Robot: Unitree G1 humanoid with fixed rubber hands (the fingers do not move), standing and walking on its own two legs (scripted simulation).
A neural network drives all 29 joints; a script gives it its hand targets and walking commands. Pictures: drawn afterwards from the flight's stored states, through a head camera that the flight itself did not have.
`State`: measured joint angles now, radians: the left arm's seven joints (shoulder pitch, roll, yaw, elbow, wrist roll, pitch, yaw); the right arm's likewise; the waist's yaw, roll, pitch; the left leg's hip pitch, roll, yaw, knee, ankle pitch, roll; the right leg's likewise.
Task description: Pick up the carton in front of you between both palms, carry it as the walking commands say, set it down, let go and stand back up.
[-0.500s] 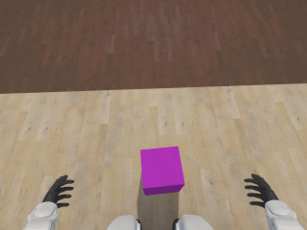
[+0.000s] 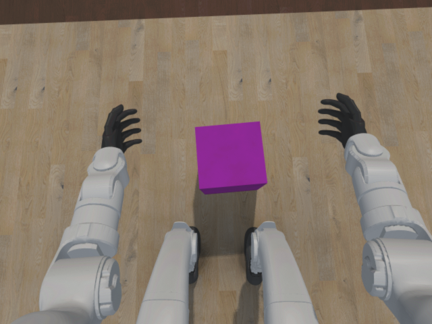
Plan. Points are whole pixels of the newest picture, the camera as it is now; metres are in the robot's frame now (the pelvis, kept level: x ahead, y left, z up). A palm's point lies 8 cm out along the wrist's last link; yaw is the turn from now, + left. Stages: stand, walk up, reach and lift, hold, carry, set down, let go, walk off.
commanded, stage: reach and lift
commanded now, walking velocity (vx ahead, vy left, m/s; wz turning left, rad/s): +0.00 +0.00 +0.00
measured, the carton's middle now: (229, 161) +0.45 -0.01 -0.54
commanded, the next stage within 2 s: none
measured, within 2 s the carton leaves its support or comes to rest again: leaves its support in 1.96 s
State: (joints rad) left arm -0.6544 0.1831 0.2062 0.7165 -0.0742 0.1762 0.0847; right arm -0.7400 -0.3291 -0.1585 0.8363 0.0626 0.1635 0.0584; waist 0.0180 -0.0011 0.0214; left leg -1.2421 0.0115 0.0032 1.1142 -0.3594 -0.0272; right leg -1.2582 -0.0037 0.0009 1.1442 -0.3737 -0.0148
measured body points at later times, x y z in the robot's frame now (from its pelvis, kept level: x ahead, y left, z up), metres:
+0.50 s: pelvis -0.01 +0.00 -0.10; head +0.30 -0.02 +0.23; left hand +0.46 +0.19 -0.25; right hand +0.49 -0.20 -0.25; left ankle +0.08 +0.13 -0.63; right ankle +0.08 -0.11 -0.63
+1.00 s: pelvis -0.05 +0.01 -0.27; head +0.30 +0.00 +0.00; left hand +0.45 +0.19 -0.45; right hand +0.48 -0.20 -0.45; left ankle +0.08 +0.14 -0.63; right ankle +0.07 -0.11 -0.63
